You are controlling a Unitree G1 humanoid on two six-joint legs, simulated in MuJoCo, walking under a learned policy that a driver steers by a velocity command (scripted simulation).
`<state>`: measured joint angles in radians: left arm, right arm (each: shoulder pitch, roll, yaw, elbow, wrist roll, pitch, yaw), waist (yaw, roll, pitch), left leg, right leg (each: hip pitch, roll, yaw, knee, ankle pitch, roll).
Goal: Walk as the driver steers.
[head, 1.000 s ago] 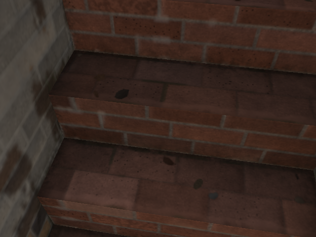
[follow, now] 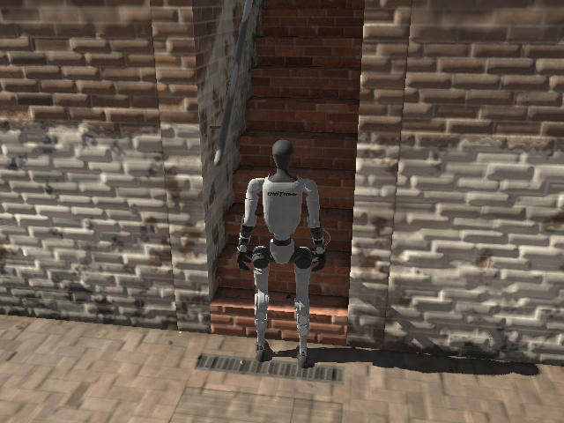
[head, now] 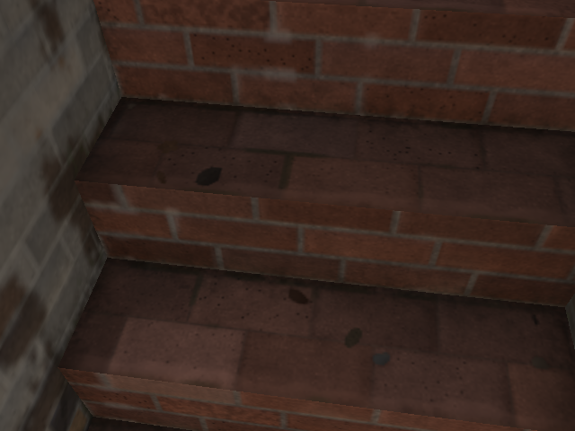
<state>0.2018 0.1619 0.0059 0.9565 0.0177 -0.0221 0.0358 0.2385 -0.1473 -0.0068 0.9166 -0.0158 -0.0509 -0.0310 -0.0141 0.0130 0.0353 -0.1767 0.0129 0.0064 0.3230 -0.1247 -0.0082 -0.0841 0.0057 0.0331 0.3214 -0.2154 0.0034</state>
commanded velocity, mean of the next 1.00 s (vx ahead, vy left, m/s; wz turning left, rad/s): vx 0.02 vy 0.00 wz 0.00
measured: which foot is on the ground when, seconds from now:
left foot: down 0.00-1.00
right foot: down 0.00-1.00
